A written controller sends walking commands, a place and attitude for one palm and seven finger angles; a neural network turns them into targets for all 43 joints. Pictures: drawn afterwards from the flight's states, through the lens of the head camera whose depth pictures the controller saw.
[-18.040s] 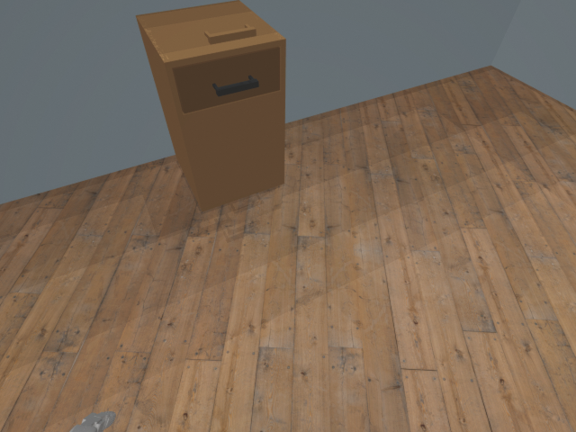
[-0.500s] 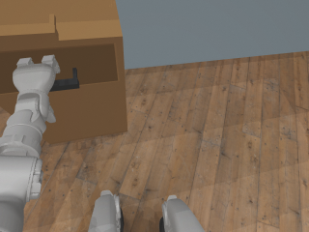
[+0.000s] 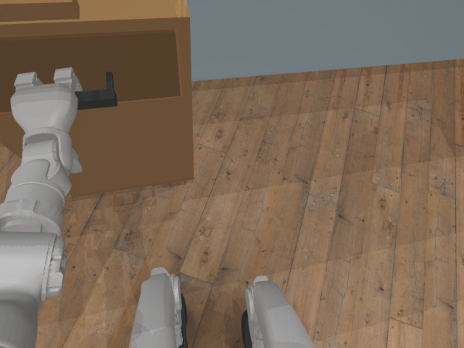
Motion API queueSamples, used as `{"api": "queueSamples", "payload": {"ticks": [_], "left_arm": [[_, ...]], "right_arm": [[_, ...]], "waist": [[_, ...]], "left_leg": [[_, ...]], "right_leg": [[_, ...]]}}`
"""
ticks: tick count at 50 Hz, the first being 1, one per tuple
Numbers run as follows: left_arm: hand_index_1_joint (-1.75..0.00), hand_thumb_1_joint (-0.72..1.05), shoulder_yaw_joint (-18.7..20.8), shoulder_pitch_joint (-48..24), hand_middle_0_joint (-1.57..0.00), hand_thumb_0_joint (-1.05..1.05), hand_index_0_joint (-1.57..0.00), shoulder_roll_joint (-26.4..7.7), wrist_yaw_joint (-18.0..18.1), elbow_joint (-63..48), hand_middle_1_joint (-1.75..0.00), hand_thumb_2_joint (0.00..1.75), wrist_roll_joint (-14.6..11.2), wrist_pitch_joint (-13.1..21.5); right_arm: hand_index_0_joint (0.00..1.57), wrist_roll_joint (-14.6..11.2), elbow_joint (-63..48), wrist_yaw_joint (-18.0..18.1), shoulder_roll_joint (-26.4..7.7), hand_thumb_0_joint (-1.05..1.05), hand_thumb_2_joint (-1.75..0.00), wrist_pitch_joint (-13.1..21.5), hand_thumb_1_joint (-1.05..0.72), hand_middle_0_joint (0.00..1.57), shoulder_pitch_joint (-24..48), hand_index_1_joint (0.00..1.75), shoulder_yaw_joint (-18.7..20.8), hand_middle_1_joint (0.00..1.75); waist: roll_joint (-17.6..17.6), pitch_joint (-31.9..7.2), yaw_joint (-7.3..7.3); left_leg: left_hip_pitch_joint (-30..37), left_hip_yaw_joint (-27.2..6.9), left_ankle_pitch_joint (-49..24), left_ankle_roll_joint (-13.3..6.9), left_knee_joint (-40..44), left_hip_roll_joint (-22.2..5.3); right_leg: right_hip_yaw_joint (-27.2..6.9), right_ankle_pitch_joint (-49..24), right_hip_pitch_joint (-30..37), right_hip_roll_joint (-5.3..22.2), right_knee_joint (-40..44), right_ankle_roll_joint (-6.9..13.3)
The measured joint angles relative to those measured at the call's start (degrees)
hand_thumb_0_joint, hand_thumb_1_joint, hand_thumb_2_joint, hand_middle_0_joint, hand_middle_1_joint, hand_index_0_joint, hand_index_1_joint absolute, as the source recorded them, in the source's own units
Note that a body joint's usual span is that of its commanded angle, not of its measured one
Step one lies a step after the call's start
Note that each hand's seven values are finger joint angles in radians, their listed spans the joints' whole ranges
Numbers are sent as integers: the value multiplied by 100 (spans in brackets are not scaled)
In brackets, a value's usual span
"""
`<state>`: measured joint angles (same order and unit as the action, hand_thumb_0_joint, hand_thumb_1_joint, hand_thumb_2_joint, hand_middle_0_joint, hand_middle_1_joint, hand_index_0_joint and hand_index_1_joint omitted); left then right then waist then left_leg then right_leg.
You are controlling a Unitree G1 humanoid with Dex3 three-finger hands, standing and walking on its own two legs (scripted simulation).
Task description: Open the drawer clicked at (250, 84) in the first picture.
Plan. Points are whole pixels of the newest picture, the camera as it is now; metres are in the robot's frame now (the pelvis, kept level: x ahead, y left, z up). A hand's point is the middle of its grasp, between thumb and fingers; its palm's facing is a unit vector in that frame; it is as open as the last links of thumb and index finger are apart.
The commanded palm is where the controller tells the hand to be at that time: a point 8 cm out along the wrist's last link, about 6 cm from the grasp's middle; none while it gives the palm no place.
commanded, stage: lower the fingers behind the handle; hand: left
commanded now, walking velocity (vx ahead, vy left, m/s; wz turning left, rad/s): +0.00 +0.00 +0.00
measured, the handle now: (68, 91) +0.55 +0.27 -0.01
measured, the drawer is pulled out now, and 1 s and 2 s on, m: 0.00 0.00 0.05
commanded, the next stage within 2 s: close the thumb around the handle in 0.32 s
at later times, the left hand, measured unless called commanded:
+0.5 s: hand (66, 124) +0.50 +0.28 -0.03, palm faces -0.02 -0.01 -1.00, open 13.7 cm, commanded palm +0.50 +0.25 +0.02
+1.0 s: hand (65, 121) +0.50 +0.28 -0.03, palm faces -0.01 -0.02 -1.00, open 6.1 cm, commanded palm +0.50 +0.25 +0.02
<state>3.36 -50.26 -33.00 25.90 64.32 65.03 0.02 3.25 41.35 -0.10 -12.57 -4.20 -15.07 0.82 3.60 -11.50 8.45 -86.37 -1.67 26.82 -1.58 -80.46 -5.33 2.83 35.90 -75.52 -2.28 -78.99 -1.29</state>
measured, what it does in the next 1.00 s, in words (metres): stands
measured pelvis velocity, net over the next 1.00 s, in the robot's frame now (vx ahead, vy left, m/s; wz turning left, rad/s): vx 0.00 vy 0.00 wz -0.01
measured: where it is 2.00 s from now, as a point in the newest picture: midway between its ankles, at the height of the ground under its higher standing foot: (216, 347)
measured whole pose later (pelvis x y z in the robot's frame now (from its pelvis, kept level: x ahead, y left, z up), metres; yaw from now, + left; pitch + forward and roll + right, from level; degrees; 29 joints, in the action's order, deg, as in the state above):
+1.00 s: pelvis +0.00 +0.00 -0.01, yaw +0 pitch +33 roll -6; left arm 4.2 -49.4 -34.2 25.9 62.0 64.9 3.2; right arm 2.9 41.1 0.3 -13.4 -4.2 -15.8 1.1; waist 3.9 -11.2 7.8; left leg -87.7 -1.6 27.7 -1.4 -82.1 -5.6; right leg 2.5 36.8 -77.2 -2.6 -80.9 -1.1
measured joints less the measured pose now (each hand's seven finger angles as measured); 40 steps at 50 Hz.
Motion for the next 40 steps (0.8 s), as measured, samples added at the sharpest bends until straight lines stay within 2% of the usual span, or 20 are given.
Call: {"api": "queueSamples", "payload": {"ticks": [6,13,19,26,33,40], "left_arm": [[-120,-49,-69,151,-31,0,-31,1,-305,-96,-120,30,2,192],[-120,-49,82,258,-31,0,-31,-73,-78,-133,-120,30,72,529],[-120,-49,116,158,-30,0,-31,-84,165,-163,-120,30,77,404],[-120,-46,5,8,-30,0,-32,-63,13,-41,-120,32,3,88],[-123,-23,27,37,-32,0,-33,-169,-292,10,-122,41,-52,207],[-127,11,123,181,-35,0,-36,-264,-246,-174,-126,56,3,541]], "right_arm": [[20,-8,-49,66,6,0,-90,5,-91,21,-127,29,-14,30],[20,-1,-38,78,-62,0,-90,24,-90,21,-217,29,-8,30],[20,8,19,23,-99,0,-90,24,-91,21,-172,29,46,30],[20,-44,27,29,-90,0,-90,20,-91,21,-117,29,9,30],[20,-59,-23,100,-86,0,-90,59,-91,21,-162,29,-40,30],[20,-33,-44,108,-116,0,-90,52,-91,21,-196,29,-1,30]], "waist": [[25,-30,-7],[34,-47,-7],[29,6,-28],[26,44,-1],[20,11,39],[20,-14,-5]], "left_leg": [[141,28,5,0,63,-24],[34,33,45,3,-60,-36],[-134,12,40,13,-165,-26],[-70,-4,-9,34,-62,-18],[30,-10,9,51,0,-45],[-56,-12,95,47,-133,-59]], "right_leg": [[-31,-20,122,-20,70,0],[-43,33,4,-30,-77,5],[-27,59,-164,-24,-211,13],[-9,16,-105,-22,-119,35],[-8,11,-10,-52,-36,51],[-16,87,-84,-66,-148,45]]}}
